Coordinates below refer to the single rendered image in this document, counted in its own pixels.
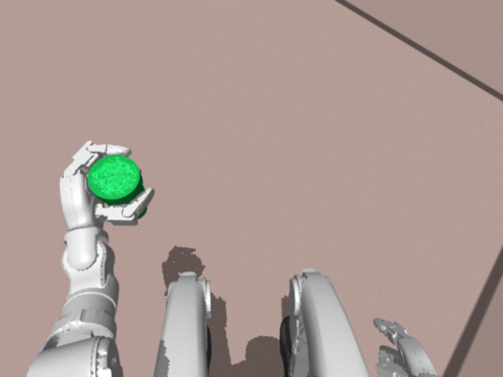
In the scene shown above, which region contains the cup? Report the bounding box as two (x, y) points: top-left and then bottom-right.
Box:
(87, 155), (147, 219)

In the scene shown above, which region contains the right robot hand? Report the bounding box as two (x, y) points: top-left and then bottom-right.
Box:
(373, 318), (438, 377)

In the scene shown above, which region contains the left robot hand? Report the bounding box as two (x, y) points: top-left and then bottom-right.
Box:
(59, 141), (155, 231)

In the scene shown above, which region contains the right robot foot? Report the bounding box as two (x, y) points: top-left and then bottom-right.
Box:
(280, 316), (308, 377)

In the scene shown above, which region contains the left robot arm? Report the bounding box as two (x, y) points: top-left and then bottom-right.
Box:
(26, 226), (123, 377)

